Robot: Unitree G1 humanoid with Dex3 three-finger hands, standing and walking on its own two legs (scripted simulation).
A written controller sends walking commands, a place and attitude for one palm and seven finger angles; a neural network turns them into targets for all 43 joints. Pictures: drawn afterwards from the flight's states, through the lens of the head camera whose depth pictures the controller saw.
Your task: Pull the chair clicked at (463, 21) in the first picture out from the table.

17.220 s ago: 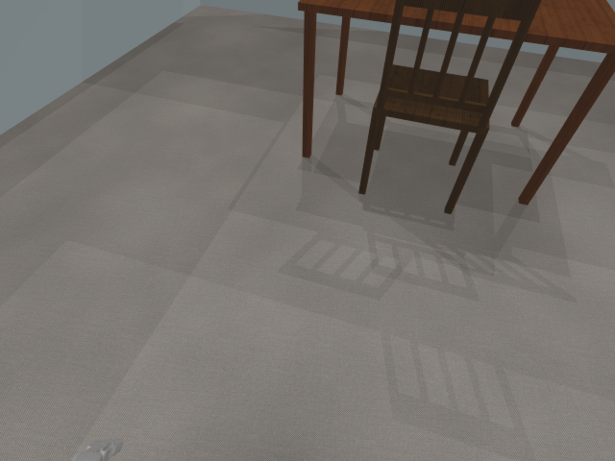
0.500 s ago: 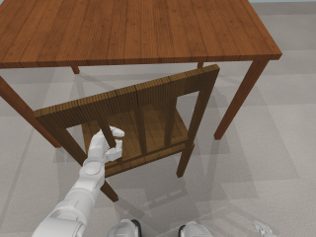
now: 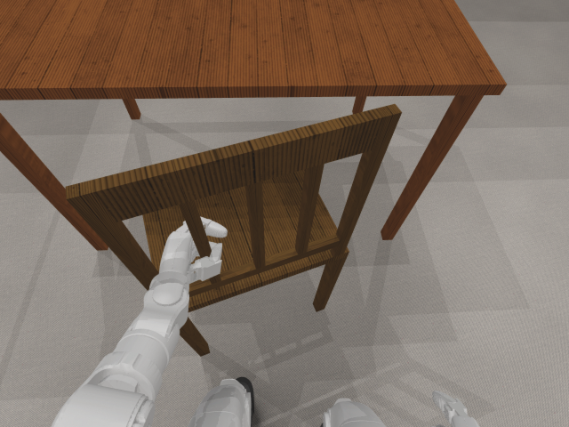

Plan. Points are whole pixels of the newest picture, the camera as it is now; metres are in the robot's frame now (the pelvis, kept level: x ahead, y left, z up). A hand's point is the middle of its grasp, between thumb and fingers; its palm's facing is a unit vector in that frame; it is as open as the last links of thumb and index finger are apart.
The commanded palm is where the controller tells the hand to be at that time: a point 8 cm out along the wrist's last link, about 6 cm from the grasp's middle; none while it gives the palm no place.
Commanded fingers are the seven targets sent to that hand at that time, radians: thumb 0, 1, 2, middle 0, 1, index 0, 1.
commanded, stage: step backward, pulling the chair out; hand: left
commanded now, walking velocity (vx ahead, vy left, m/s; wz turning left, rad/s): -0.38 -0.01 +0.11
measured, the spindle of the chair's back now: (256, 229) +0.42 +0.06 -0.06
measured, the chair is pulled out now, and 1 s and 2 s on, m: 0.16 0.30 0.54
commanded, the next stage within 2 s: stop walking, hand still on the chair in 1.56 s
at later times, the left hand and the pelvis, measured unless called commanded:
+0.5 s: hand (219, 286) +0.31 +0.11 -0.05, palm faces +0.01 -0.98 -0.19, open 5.1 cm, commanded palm +0.28 +0.16 -0.05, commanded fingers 0.00 0.90 0.90 -0.50 -1.45 -0.50 -1.45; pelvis -0.05 -0.02 +0.01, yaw +1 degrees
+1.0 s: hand (215, 361) +0.20 +0.10 -0.05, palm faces -0.04 -0.98 -0.20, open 5.1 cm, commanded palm +0.18 +0.16 -0.05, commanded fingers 0.00 0.90 0.90 -0.50 -1.45 -0.50 -1.45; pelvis -0.16 -0.02 +0.01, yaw +4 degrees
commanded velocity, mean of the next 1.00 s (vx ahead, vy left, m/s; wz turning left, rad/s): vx -0.39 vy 0.01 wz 0.09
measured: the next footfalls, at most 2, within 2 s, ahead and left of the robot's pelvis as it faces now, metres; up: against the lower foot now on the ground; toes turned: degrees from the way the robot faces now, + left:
right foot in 0.08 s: -0.03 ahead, -0.16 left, +0.00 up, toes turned -1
left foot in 0.32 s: +0.04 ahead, +0.11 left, +0.00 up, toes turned +0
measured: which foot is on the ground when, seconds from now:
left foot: down 0.00-0.14, up 0.16-0.30, down 0.32-0.64, up 0.66-0.86, down 0.88-1.00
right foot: up 0.00-0.06, down 0.08-0.94, up 0.96-1.00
